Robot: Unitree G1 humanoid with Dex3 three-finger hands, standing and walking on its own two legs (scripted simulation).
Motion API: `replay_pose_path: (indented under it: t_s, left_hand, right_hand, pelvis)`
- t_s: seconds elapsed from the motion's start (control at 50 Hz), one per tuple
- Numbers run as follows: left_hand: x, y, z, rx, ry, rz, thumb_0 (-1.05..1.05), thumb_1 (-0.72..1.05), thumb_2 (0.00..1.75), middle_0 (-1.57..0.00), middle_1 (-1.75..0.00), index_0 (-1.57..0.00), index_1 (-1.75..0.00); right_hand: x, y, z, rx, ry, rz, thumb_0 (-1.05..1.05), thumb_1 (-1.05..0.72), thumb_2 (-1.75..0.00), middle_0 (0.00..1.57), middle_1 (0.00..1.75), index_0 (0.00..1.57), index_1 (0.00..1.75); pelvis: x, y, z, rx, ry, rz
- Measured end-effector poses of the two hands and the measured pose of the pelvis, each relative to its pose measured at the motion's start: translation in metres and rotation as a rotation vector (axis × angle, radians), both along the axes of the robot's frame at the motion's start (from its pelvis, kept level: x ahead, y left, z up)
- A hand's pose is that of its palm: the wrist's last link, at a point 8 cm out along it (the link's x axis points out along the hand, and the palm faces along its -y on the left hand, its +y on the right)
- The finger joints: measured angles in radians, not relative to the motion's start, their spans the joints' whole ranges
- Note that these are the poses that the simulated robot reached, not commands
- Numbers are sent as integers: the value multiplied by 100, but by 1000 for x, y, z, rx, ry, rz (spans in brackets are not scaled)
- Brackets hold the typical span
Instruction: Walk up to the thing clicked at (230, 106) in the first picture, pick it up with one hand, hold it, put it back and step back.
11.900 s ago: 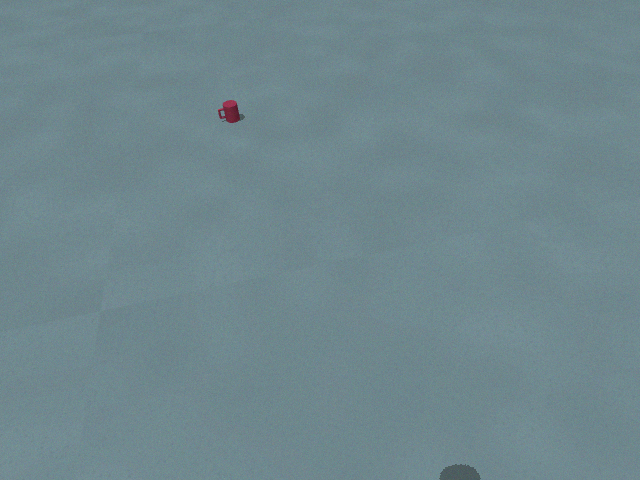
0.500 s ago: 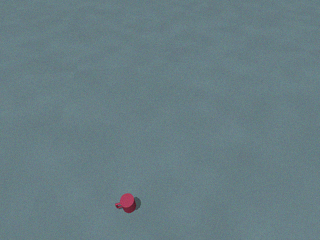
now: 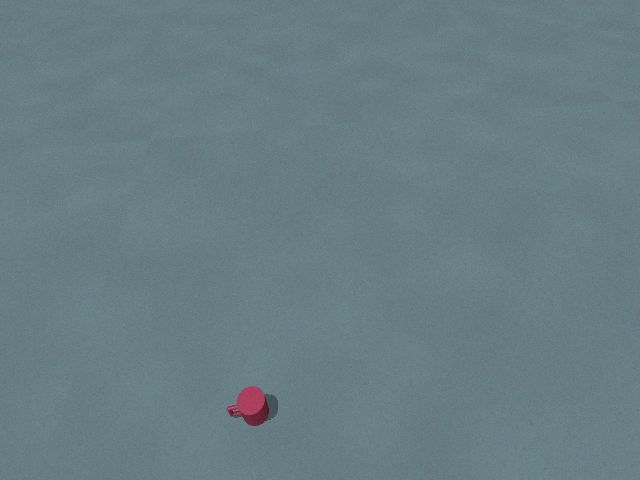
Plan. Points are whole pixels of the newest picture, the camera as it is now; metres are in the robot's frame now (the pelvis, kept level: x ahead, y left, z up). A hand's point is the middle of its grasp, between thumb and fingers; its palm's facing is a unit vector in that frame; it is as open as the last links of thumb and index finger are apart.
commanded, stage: stand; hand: left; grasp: from above
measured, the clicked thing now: (247, 407) +0.47 +0.25 -0.73
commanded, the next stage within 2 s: rise first in 0.94 s
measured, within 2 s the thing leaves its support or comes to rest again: neither
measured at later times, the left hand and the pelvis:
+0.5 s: hand out of the picture +0.07 +0.25 -0.16, palm faces -0.02 -0.94 -0.34, open 7.4 cm; pelvis +0.01 +0.00 +0.00, yaw +0 degrees
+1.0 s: hand out of the picture +0.07 +0.26 -0.16, palm faces -0.03 -0.94 -0.34, open 7.4 cm; pelvis +0.01 +0.00 +0.00, yaw +0 degrees
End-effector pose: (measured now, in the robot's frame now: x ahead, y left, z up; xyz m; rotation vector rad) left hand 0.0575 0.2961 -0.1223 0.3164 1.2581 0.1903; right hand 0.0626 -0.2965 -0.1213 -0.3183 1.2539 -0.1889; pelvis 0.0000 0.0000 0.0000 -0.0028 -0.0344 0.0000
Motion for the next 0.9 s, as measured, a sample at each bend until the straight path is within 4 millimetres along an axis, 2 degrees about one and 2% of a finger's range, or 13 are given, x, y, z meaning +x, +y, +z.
replay_pose_path:
  t_s: [0.34, 0.9]
  left_hand:
    - [12, 1, 2, 6, -18, 1, 1, 90, 90, -20, -30, -20, -31]
    - [6, 4, 0, 6, 15, 9, 1, 90, 90, -20, -30, -20, -31]
  right_hand:
    - [14, 1, 1, -3, -19, 10, 0, -91, -90, 20, 30, 20, 30]
    - [10, 3, -1, -1, 4, 4, 1, -91, -90, 20, 30, 20, 30]
  pelvis:
    - [6, 0, 0, -1, -1, 0]
    - [10, 2, 0, 2, 4, -3]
